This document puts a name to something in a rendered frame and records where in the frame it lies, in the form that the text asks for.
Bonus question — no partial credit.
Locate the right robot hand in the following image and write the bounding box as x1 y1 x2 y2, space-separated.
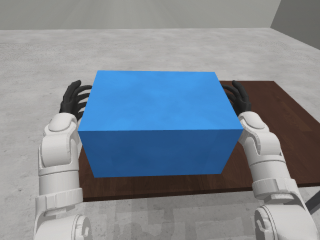
221 80 252 117

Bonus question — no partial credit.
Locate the robot right forearm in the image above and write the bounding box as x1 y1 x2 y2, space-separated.
238 111 320 240

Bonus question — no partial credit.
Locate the table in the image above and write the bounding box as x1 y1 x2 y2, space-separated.
78 80 320 215

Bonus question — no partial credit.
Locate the robot left forearm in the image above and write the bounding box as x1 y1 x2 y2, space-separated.
32 112 83 240

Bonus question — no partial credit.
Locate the left robot hand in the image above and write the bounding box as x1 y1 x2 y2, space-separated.
59 80 92 122

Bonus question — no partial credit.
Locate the carton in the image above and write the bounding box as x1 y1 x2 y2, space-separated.
77 70 244 178

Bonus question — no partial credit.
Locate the left robot upper arm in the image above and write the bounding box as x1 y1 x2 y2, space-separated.
34 214 93 240

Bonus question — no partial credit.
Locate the right robot upper arm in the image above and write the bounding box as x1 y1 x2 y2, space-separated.
254 205 318 240

